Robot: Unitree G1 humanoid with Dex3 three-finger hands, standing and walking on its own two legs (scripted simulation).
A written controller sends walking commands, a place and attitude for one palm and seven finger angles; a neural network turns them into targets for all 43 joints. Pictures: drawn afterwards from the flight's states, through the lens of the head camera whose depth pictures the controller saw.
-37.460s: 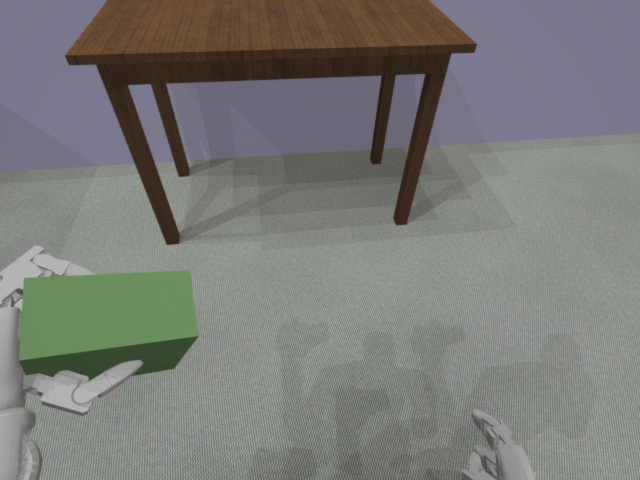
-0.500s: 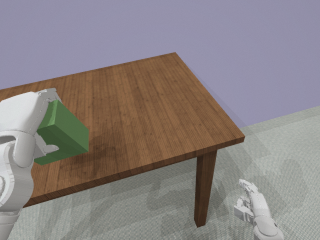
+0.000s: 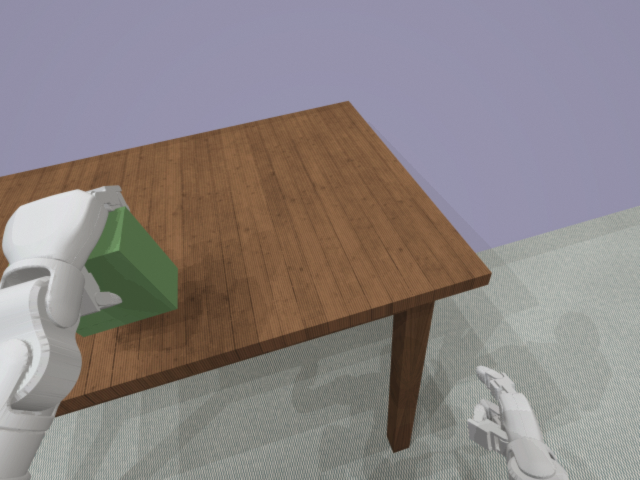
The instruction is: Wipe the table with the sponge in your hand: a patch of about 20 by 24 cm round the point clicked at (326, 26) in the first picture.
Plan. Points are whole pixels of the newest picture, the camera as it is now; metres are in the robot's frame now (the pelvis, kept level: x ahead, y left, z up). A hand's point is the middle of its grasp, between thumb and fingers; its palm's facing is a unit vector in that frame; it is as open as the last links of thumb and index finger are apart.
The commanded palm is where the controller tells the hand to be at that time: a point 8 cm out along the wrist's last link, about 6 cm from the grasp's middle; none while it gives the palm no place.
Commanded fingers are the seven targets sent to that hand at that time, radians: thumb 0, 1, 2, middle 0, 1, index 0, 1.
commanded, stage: move the sponge above the wiping area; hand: left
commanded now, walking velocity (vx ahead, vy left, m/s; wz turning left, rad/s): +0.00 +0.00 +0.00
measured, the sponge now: (113, 284) +0.26 +0.31 +0.14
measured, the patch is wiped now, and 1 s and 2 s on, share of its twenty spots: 0.00 0.00 0.00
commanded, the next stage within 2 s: lower the sponge onto the table in 1.72 s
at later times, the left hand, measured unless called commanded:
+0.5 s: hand (98, 258) +0.27 +0.31 +0.17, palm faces +0.07 -0.02 -1.00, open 10.1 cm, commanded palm +0.24 +0.31 +0.25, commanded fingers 0.00 0.10 1.30 -1.20 -1.60 -1.20 -1.60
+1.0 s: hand (109, 253) +0.30 +0.32 +0.16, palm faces +0.05 -0.01 -1.00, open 10.1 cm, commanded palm +0.27 +0.32 +0.23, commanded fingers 0.00 0.10 1.30 -1.20 -1.60 -1.20 -1.60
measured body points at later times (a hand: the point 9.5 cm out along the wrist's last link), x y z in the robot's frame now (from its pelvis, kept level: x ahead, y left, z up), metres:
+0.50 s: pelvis +0.00 +0.00 +0.00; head -0.01 -0.05 +0.45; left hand +0.27 +0.31 +0.23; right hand +0.26 -0.19 -0.08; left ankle +0.04 +0.13 -0.74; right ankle +0.01 -0.11 -0.74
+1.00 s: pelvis +0.01 +0.00 +0.00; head +0.01 -0.04 +0.45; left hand +0.29 +0.32 +0.21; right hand +0.25 -0.20 -0.09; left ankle +0.04 +0.13 -0.74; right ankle +0.01 -0.11 -0.74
